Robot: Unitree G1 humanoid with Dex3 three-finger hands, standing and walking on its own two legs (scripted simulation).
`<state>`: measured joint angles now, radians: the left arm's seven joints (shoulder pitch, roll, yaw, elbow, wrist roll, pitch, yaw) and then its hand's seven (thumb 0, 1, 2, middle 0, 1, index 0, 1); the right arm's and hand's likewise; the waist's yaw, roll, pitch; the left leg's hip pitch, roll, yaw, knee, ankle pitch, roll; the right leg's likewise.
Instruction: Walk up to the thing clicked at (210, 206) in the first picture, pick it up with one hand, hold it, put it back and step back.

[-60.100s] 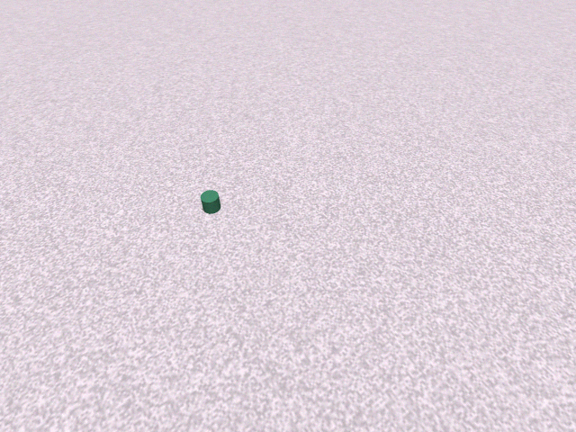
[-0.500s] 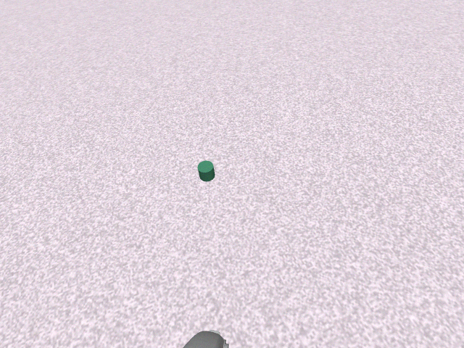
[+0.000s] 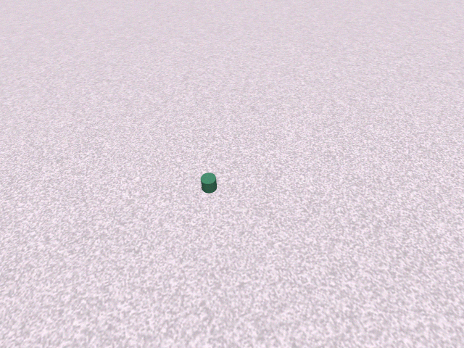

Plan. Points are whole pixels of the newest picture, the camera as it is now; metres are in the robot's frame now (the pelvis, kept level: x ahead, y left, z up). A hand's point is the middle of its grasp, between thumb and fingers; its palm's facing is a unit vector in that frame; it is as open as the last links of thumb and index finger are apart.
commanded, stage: step back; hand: left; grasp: from above
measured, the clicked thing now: (208, 183) +1.12 +0.20 -0.72
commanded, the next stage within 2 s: stand in 0.50 s
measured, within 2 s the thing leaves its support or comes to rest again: neither
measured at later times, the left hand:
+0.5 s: hand out of the picture +0.12 +0.29 -0.15, palm faces +0.02 -0.93 -0.37, open 7.4 cm
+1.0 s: hand out of the picture +0.13 +0.28 -0.13, palm faces -0.04 -0.94 -0.34, open 7.4 cm
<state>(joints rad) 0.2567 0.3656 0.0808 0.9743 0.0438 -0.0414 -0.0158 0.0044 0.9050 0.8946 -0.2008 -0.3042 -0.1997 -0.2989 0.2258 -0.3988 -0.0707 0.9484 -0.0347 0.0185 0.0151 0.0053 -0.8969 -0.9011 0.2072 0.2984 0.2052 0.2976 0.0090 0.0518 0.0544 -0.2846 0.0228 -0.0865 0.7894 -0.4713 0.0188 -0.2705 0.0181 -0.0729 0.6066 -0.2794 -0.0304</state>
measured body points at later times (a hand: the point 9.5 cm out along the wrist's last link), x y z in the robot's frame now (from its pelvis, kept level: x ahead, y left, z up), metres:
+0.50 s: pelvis +0.04 +0.03 +0.00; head +0.07 +0.03 +0.45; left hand +0.11 +0.34 -0.13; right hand +0.17 -0.26 -0.12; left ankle +0.10 +0.16 -0.72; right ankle +0.03 -0.10 -0.72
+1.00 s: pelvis +0.05 +0.03 +0.02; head +0.05 +0.03 +0.47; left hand +0.14 +0.33 -0.11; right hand +0.12 -0.28 -0.11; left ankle +0.10 +0.16 -0.72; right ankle +0.03 -0.10 -0.72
